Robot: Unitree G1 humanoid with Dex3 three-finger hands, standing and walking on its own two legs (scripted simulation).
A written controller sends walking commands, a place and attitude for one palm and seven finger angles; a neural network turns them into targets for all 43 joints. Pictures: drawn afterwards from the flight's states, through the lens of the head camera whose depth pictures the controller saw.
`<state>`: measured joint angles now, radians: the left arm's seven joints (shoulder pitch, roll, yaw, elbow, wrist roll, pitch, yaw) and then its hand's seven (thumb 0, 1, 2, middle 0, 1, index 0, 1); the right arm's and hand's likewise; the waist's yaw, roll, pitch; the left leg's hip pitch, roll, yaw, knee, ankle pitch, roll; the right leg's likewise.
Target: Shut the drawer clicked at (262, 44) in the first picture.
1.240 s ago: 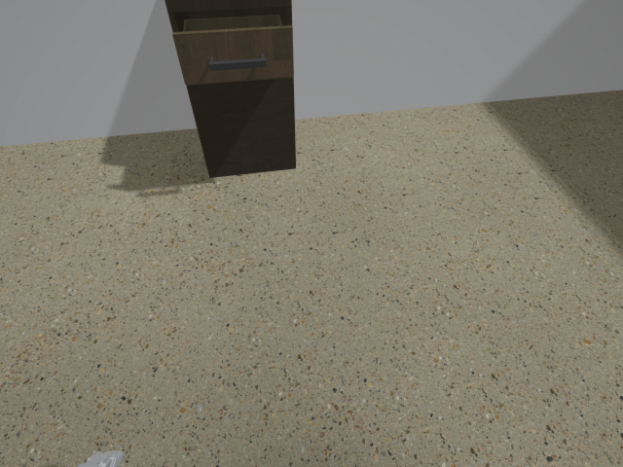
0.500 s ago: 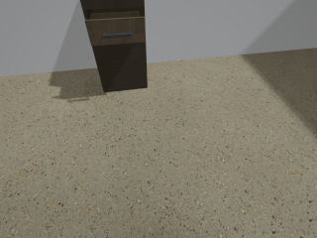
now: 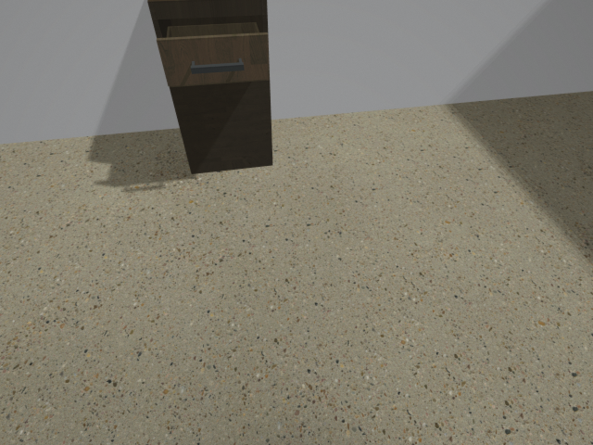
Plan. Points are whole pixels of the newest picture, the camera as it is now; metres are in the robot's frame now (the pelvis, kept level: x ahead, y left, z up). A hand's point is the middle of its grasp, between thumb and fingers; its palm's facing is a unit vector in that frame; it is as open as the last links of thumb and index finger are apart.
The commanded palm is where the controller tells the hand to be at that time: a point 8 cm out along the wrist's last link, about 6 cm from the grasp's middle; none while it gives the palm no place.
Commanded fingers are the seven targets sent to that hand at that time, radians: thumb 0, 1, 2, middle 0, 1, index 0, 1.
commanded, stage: look at it before walking up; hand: left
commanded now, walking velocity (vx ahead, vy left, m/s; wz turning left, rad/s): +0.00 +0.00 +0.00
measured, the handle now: (217, 65) +1.33 +0.35 -0.11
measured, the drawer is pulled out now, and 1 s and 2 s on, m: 0.19 0.19 0.19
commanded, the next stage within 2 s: walk to a spot facing it in 0.20 s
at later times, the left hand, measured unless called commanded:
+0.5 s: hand out of the picture +0.06 +0.22 -0.18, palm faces -0.01 -0.97 -0.25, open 7.4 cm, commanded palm none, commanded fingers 0.00 0.90 0.90 -0.20 -0.30 -0.20 -0.30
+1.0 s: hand (216, 343) +0.33 +0.17 -0.19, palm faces -0.10 -0.98 -0.20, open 7.3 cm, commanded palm none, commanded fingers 0.00 0.90 0.90 -0.20 -0.30 -0.20 -0.30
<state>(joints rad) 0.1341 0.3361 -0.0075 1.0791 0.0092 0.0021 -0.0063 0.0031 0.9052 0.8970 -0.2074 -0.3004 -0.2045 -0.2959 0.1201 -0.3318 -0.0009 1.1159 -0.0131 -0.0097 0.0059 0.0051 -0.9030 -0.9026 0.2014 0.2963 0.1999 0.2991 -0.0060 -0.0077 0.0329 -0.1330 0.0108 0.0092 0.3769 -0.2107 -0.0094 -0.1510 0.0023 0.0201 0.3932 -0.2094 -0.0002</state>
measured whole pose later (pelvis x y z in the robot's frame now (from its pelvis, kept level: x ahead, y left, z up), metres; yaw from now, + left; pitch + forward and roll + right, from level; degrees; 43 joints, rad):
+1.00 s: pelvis +0.20 -0.01 -0.03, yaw -4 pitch -1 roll +0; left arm 0.10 0.21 0.06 0.98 0.02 -0.04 -0.03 0.01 0.93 0.90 -0.20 -0.30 -0.20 -0.30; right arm 0.59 -0.08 -0.02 1.26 -0.02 -0.06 -0.02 0.00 -0.90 -0.90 0.20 0.30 0.20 0.30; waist -0.05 0.00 0.11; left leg 0.12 0.06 0.11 0.54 -0.53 0.00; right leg -0.44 -0.03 -0.15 0.61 -0.16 -0.09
